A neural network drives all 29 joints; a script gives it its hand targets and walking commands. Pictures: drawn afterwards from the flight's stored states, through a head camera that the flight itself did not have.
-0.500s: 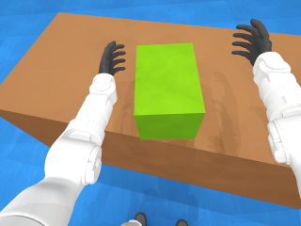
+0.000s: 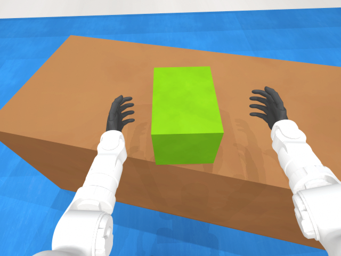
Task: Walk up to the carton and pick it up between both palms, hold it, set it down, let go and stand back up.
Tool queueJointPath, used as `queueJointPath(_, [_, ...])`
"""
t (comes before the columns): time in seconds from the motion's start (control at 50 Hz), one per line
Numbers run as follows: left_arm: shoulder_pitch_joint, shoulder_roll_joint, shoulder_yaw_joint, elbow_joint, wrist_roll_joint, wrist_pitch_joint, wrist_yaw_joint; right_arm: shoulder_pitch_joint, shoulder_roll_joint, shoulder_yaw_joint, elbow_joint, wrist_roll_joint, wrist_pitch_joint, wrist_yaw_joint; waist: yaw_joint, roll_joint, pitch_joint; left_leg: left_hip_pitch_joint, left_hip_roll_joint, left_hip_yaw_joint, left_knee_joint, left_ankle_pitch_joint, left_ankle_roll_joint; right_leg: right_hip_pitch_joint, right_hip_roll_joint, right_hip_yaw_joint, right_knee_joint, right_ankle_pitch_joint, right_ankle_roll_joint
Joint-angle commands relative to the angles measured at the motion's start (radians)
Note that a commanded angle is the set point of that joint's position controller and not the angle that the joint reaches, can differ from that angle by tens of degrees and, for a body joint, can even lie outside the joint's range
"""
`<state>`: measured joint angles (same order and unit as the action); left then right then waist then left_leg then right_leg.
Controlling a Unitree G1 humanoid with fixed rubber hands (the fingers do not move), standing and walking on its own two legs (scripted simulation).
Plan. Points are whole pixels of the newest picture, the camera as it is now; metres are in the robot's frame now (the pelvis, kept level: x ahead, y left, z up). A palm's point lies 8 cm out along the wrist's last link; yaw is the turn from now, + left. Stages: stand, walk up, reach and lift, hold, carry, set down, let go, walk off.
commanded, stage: set down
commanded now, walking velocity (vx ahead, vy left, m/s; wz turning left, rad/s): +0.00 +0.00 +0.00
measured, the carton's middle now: (183, 114) +0.52 +0.04 -0.05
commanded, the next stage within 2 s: none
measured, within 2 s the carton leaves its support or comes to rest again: neither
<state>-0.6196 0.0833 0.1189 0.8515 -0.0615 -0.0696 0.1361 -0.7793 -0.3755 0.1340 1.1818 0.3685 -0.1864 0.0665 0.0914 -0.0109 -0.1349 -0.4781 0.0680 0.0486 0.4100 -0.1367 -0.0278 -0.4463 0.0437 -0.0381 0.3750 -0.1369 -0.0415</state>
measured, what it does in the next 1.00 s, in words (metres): stands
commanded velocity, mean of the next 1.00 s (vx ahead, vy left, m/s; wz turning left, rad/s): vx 0.00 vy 0.00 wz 0.00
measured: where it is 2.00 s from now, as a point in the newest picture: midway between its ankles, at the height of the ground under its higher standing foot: outside the picture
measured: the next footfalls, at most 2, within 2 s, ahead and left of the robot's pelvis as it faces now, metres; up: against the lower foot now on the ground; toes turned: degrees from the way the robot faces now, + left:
none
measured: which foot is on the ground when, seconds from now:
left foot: down 0.00-1.00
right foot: down 0.00-1.00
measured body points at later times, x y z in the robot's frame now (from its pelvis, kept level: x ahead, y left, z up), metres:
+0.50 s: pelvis +0.01 +0.00 +0.00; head +0.04 +0.00 +0.45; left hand +0.34 +0.20 +0.01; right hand +0.38 -0.20 +0.02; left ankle +0.03 +0.14 -0.74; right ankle +0.02 -0.09 -0.74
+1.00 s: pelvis +0.01 +0.01 +0.00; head +0.01 +0.02 +0.45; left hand +0.27 +0.19 -0.02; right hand +0.28 -0.21 -0.03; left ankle +0.03 +0.14 -0.74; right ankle +0.02 -0.09 -0.74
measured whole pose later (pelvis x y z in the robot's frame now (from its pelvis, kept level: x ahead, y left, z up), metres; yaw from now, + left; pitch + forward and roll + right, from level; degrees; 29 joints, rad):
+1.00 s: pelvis +0.01 +0.01 +0.00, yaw +0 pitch +0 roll +0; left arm -0.04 0.02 0.01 0.61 -0.04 -0.25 0.18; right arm -0.12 -0.28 0.09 0.93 0.33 -0.43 0.13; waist 0.04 -0.03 -0.01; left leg -0.23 0.04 0.04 0.42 -0.20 -0.02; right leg -0.21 0.02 -0.02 0.42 -0.22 -0.03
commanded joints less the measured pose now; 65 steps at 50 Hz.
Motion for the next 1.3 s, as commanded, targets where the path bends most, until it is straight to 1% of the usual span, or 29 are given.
queueJointPath(0.0, [-0.298, 0.063, -0.017, -0.191, -0.001, -0.06, 0.027, -0.281, -0.116, -0.05, -0.163, -0.001, -0.045, 0.017, -0.017, -0.021, -0.389, 0.171, -0.059, 0.003, -0.022, 0.047, 0.016, 0.213, 0.005, 0.04, -0.005, 0.052, 0.027])
queueJointPath(0.04, [-0.424, 0.095, -0.024, -0.165, -0.026, -0.06, 0.03, -0.367, -0.118, -0.08, -0.173, -0.018, -0.033, 0.02, -0.019, -0.014, -0.363, 0.1, -0.061, 0.014, -0.034, -0.063, 0.026, 0.192, -0.01, 0.058, -0.016, -0.059, 0.024])
queueJointPath(0.06, [-0.241, 0.047, -0.028, -0.138, -0.001, -0.059, 0.031, -0.186, -0.07, -0.041, -0.113, 0.0, -0.031, 0.024, -0.009, -0.036, -0.306, 0.106, -0.06, 0.014, -0.03, -0.062, 0.032, 0.227, -0.018, 0.073, -0.007, -0.052, 0.018])
queueJointPath(0.08, [-0.41, 0.098, -0.028, -0.157, -0.02, -0.062, 0.034, -0.354, -0.11, -0.079, -0.169, -0.018, -0.024, 0.023, -0.017, -0.016, -0.343, 0.066, -0.061, 0.023, -0.032, -0.113, 0.036, 0.19, -0.023, 0.066, -0.006, -0.111, 0.017])
queueJointPath(0.1, [-0.185, 0.031, -0.03, -0.126, -0.001, -0.058, 0.035, -0.142, -0.061, -0.029, -0.097, -0.005, -0.026, 0.03, 0.001, -0.018, -0.264, 0.11, -0.059, 0.011, -0.028, -0.059, 0.032, 0.22, -0.022, 0.073, 0.005, -0.055, 0.012])
queueJointPath(0.14, [-0.248, 0.043, -0.033, -0.148, 0.001, -0.071, 0.03, -0.215, -0.082, -0.06, -0.134, -0.02, -0.047, 0.026, -0.008, 0.003, -0.287, 0.121, -0.066, 0.014, -0.023, -0.028, 0.025, 0.21, -0.018, 0.059, 0.007, -0.013, 0.013])
queueJointPath(0.16, [-0.108, 0.009, -0.026, -0.165, 0.015, -0.081, 0.027, -0.075, -0.055, -0.036, -0.141, -0.012, -0.069, 0.025, 0.004, -0.026, -0.294, 0.155, -0.064, 0.011, -0.017, 0.029, 0.029, 0.248, -0.019, 0.057, 0.005, 0.062, 0.015])
queueJointPath(0.18, [-0.283, 0.067, -0.003, -0.176, 0.014, -0.089, 0.024, -0.249, -0.091, -0.076, -0.188, -0.033, -0.075, 0.02, -0.011, -0.008, -0.352, 0.111, -0.071, 0.014, -0.006, 0.005, 0.024, 0.237, -0.023, 0.053, 0.017, 0.049, 0.027])
queueJointPath(0.24, [-0.218, 0.046, -0.015, -0.141, 0.03, -0.095, 0.027, -0.173, -0.097, -0.068, -0.155, -0.036, -0.084, 0.024, -0.017, -0.009, -0.31, 0.117, -0.067, 0.015, -0.011, -0.016, 0.023, 0.259, -0.024, 0.061, 0.009, 0.026, 0.022])
queueJointPath(0.26, [-0.037, -0.002, -0.015, -0.171, 0.037, -0.104, 0.026, -0.015, -0.085, -0.055, -0.153, -0.04, -0.107, 0.02, -0.008, -0.033, -0.301, 0.18, -0.062, 0.014, -0.005, 0.072, 0.016, 0.283, -0.017, 0.047, 0.017, 0.103, 0.019])
queueJointPath(0.28, [-0.16, 0.043, -0.008, -0.176, 0.025, -0.11, 0.023, -0.131, -0.122, -0.089, -0.193, -0.056, -0.114, 0.012, -0.029, -0.05, -0.35, 0.15, -0.069, 0.009, -0.003, 0.069, 0.014, 0.293, -0.017, 0.043, 0.02, 0.127, 0.033])
queueJointPath(0.3, [-0.009, -0.001, 0.0, -0.202, 0.042, -0.124, 0.023, 0.025, -0.095, -0.049, -0.184, -0.033, -0.136, 0.007, -0.021, -0.049, -0.334, 0.192, -0.066, 0.001, 0.004, 0.133, 0.011, 0.331, -0.01, 0.045, 0.028, 0.202, 0.027])
queueJointPath(0.42, [0.009, 0.022, -0.001, -0.251, 0.02, -0.17, 0.016, 0.01, -0.111, -0.046, -0.296, -0.038, -0.21, -0.007, -0.033, -0.088, -0.368, 0.195, -0.07, -0.001, 0.01, 0.199, 0.01, 0.377, -0.009, 0.044, 0.043, 0.325, 0.049])
queueJointPath(0.44, [0.196, -0.037, -0.007, -0.248, 0.043, -0.179, 0.008, 0.205, -0.076, -0.01, -0.25, -0.027, -0.227, -0.003, -0.03, -0.109, -0.308, 0.251, -0.062, -0.015, 0.012, 0.234, 0.009, 0.401, -0.009, 0.042, 0.034, 0.365, 0.049])
queueJointPath(0.46, [0.122, -0.001, -0.008, -0.266, 0.042, -0.189, -0.002, 0.153, -0.088, -0.024, -0.272, -0.026, -0.233, -0.009, -0.056, -0.11, -0.289, 0.25, -0.069, -0.009, 0.017, 0.212, 0.004, 0.385, -0.018, 0.053, 0.027, 0.362, 0.054])
queueJointPath(0.5, [0.208, -0.001, -0.001, -0.281, 0.05, -0.205, -0.013, 0.216, -0.072, -0.005, -0.285, -0.025, -0.252, -0.007, -0.033, -0.094, -0.272, 0.257, -0.07, -0.007, 0.009, 0.233, 0.005, 0.411, -0.025, 0.066, 0.021, 0.388, 0.053])
queueJointPath(0.54, [0.317, -0.024, -0.015, -0.293, 0.066, -0.207, -0.014, 0.356, -0.051, 0.02, -0.224, -0.004, -0.255, 0.007, -0.043, -0.053, -0.188, 0.263, -0.069, -0.022, -0.004, 0.207, -0.001, 0.419, -0.029, 0.071, 0.011, 0.356, 0.051])
queueJointPath(0.56, [0.149, 0.028, -0.021, -0.34, 0.043, -0.212, -0.013, 0.185, -0.085, -0.021, -0.3, -0.006, -0.254, 0.004, -0.045, -0.057, -0.231, 0.247, -0.073, -0.012, 0.0, 0.181, 0.003, 0.375, -0.032, 0.074, 0.007, 0.317, 0.052])
queueJointPath(0.64, [0.358, -0.03, -0.078, -0.37, 0.03, -0.221, -0.003, 0.397, -0.052, -0.01, -0.285, 0.014, -0.289, 0.017, -0.057, -0.022, -0.131, 0.326, -0.07, -0.024, -0.005, 0.205, -0.005, 0.329, -0.017, 0.062, -0.017, 0.262, 0.038])
queueJointPath(0.66, [0.162, 0.026, -0.082, -0.398, 0.017, -0.219, 0.007, 0.213, -0.076, -0.06, -0.341, -0.006, -0.282, 0.018, -0.071, 0.015, -0.169, 0.296, -0.074, -0.013, -0.001, 0.151, -0.005, 0.267, -0.02, 0.061, -0.022, 0.174, 0.035])
queueJointPath(0.76, [0.479, -0.052, -0.113, -0.387, 0.031, -0.217, 0.016, 0.544, -0.019, -0.028, -0.314, 0.003, -0.281, 0.045, -0.049, -0.012, -0.033, 0.354, -0.07, -0.02, -0.033, 0.125, 0.007, 0.279, -0.02, 0.063, -0.045, 0.136, 0.01])
queueJointPath(0.78, [0.329, -0.005, -0.099, -0.382, 0.032, -0.216, 0.021, 0.388, -0.055, -0.076, -0.339, -0.033, -0.277, 0.045, -0.062, 0.014, -0.055, 0.321, -0.073, -0.021, -0.02, 0.095, 0.004, 0.245, -0.022, 0.054, -0.039, 0.075, 0.007])
queueJointPath(0.86, [0.365, -0.012, -0.092, -0.371, 0.026, -0.205, 0.041, 0.42, -0.043, -0.083, -0.361, -0.032, -0.26, 0.06, -0.04, -0.024, -0.018, 0.31, -0.064, -0.023, -0.039, 0.022, 0.018, 0.236, -0.027, 0.063, -0.051, -0.023, -0.002])
queueJointPath(1.0, [0.503, -0.07, -0.113, -0.321, 0.018, -0.224, 0.053, 0.572, -0.015, -0.095, -0.399, -0.073, -0.274, 0.071, -0.037, -0.078, -0.025, 0.314, -0.065, -0.014, -0.04, 0.018, 0.022, 0.245, -0.022, 0.066, -0.037, -0.012, -0.01])
queueJointPath(1.12, [0.447, -0.026, -0.101, -0.381, 0.029, -0.221, 0.049, 0.529, -0.037, -0.109, -0.426, -0.097, -0.273, 0.072, -0.041, -0.038, -0.045, 0.322, -0.065, -0.017, -0.036, 0.019, 0.008, 0.228, -0.033, 0.06, -0.039, -0.029, -0.009])
queueJointPath(1.14, [0.562, -0.053, -0.097, -0.282, 0.051, -0.2, 0.034, 0.64, -0.011, -0.08, -0.287, -0.106, -0.253, 0.071, -0.035, -0.055, 0.013, 0.328, -0.067, -0.019, -0.042, 0.024, 0.011, 0.25, -0.029, 0.071, -0.04, -0.002, -0.014])
queueJointPath(1.18, [0.484, -0.019, -0.081, -0.394, 0.048, -0.205, 0.036, 0.577, -0.014, -0.109, -0.378, -0.11, -0.258, 0.063, -0.026, -0.039, -0.026, 0.327, -0.074, -0.012, -0.035, 0.038, 0.008, 0.233, -0.033, 0.062, -0.032, -0.004, -0.005])
queueJointPath(1.2, [0.569, -0.052, -0.091, -0.283, 0.066, -0.171, 0.027, 0.65, -0.016, -0.082, -0.275, -0.125, -0.238, 0.067, -0.037, -0.031, 0.03, 0.334, -0.071, -0.014, -0.039, 0.025, 0.002, 0.225, -0.024, 0.061, -0.044, -0.014, -0.011])
queueJointPath(1.28, [0.51, -0.009, -0.094, -0.463, 0.035, -0.182, 0.037, 0.613, -0.015, -0.125, -0.452, -0.119, -0.266, 0.055, -0.047, -0.029, -0.052, 0.36, -0.073, -0.021, -0.025, 0.097, 0.003, 0.238, -0.023, 0.045, -0.037, 0.048, 0.0])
